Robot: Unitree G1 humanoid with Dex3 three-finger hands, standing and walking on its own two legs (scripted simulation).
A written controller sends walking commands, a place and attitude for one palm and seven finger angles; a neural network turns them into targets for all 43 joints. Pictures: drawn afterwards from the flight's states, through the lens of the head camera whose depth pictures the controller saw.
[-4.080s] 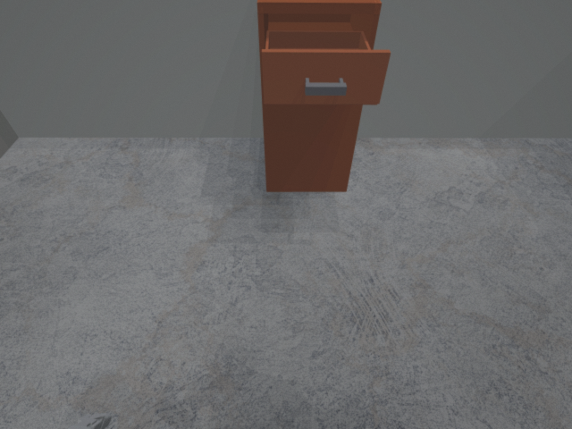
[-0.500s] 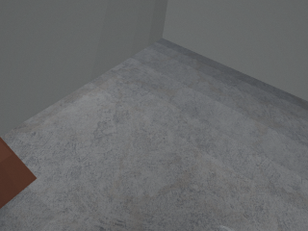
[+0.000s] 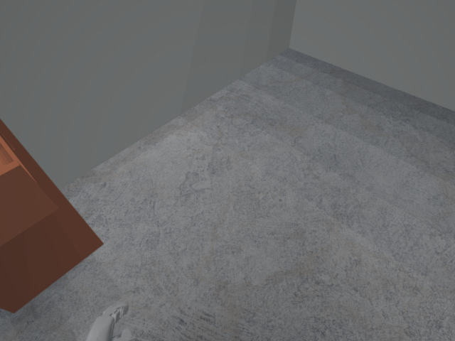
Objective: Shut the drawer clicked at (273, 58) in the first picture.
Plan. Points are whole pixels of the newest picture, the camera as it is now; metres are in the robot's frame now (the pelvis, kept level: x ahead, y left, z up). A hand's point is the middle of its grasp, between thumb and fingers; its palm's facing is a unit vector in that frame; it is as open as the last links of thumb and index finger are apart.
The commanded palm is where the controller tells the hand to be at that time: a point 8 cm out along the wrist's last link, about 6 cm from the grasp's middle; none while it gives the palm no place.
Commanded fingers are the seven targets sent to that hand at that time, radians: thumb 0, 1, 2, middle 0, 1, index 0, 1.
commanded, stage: turn to face it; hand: left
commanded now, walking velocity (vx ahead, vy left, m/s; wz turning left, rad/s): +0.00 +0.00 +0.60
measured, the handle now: out of the picture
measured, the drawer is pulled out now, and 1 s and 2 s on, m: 0.30 0.30 0.30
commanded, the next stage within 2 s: take the last steps up to it in 1.10 s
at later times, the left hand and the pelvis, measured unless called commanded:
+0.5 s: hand out of the picture -0.11 +0.27 -0.19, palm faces +0.39 -0.88 -0.27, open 7.4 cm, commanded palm none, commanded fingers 0.00 0.90 0.90 -0.20 -0.30 -0.20 -0.30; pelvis -0.03 +0.05 +0.00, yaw +19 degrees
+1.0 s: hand out of the picture -0.03 +0.26 -0.14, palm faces +0.55 -0.78 -0.29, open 7.4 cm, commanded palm none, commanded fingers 0.00 0.90 0.90 -0.20 -0.30 -0.20 -0.30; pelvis -0.03 +0.02 +0.00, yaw +35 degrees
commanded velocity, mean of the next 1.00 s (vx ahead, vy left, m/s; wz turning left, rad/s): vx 0.00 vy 0.00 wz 0.53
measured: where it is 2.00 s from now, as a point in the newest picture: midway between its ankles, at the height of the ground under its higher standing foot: outside the picture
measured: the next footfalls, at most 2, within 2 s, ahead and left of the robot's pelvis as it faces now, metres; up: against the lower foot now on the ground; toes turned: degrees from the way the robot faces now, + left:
left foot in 0.38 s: -0.01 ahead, +0.16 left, +0.00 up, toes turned +23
right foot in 0.96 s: +0.06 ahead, -0.05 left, +0.00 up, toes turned +34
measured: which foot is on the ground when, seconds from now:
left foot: up 0.00-0.36, down 0.38-0.96, up 0.98-1.00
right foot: down 0.00-0.38, up 0.40-0.94, down 0.96-1.00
